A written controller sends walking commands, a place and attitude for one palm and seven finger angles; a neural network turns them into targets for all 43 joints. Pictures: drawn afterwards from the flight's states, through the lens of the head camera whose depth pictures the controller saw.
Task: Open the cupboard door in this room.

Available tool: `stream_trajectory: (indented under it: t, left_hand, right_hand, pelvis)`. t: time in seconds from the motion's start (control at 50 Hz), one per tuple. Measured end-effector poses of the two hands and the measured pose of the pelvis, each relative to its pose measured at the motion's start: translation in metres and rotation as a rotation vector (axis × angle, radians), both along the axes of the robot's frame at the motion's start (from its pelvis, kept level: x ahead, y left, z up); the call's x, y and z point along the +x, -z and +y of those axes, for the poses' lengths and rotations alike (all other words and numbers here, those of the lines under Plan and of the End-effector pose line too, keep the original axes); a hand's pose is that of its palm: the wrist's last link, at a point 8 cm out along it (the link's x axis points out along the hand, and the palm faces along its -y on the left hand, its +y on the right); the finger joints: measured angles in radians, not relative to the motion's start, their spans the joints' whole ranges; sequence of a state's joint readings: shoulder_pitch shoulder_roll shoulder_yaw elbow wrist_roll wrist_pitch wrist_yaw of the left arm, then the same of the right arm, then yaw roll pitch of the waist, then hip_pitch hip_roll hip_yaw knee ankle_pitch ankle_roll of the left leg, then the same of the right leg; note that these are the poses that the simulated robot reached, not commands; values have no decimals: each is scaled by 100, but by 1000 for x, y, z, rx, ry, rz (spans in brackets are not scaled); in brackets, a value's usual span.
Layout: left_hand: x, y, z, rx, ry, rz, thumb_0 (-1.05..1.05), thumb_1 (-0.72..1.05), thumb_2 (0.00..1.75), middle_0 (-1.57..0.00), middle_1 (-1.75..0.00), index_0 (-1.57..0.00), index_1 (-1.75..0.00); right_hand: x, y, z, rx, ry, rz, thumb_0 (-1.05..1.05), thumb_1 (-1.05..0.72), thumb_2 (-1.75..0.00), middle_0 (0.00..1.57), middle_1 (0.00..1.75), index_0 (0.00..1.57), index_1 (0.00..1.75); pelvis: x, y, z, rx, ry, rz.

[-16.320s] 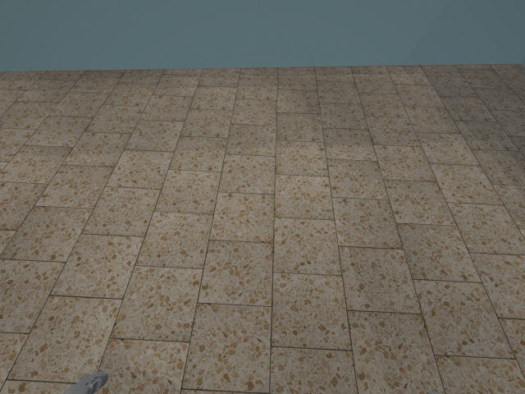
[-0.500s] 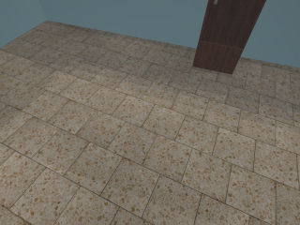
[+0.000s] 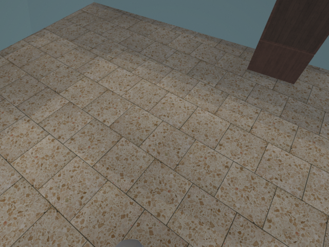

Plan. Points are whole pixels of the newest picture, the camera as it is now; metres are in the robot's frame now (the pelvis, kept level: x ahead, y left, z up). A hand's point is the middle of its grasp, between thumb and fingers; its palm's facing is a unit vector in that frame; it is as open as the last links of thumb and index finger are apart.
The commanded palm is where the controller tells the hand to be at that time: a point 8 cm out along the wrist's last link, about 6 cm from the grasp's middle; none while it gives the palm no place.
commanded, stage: turn or walk to find it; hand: left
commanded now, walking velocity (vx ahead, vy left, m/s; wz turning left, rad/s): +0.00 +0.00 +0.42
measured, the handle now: out of the picture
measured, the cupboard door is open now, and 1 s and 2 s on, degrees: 0 0 0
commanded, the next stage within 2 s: stand and wait in 0.10 s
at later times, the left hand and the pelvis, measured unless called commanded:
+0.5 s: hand out of the picture -0.01 +0.15 -0.14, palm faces +0.12 -0.96 -0.27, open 7.4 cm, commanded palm none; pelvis -0.02 -0.04 +0.01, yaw +5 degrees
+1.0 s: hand out of the picture -0.08 +0.14 -0.17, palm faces +0.22 -0.96 -0.17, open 7.4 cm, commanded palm none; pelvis -0.04 -0.03 +0.01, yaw +9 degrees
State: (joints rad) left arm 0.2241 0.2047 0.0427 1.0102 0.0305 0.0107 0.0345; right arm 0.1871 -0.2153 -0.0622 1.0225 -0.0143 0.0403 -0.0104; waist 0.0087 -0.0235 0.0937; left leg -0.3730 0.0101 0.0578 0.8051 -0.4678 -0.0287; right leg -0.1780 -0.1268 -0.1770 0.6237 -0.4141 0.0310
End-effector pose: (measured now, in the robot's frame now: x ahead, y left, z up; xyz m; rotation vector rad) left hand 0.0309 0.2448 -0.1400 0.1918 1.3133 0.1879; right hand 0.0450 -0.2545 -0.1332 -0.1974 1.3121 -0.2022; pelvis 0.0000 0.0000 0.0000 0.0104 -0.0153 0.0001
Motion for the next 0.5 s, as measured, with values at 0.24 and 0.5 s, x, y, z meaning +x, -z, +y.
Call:
stream_trajectory:
  t: [0.24, 0.5]
  left_hand:
    - [-11, -13, 23, 18, -43, -29, 1, 91, 89, -20, -29, -20, -30]
    - [-50, -30, -50, 24, -87, -28, 1, 91, 89, -20, -29, -20, -30]
  right_hand:
    - [27, -13, 13, 0, -118, -99, 1, -90, -90, 20, 30, 20, 30]
    - [0, 12, -7, 135, -91, -30, 1, -91, -90, 20, 30, 20, 30]
  pelvis:
    - [-19, -8, 6, -13, -62, 13]
    - [-20, -12, -41, 34, -89, -7]
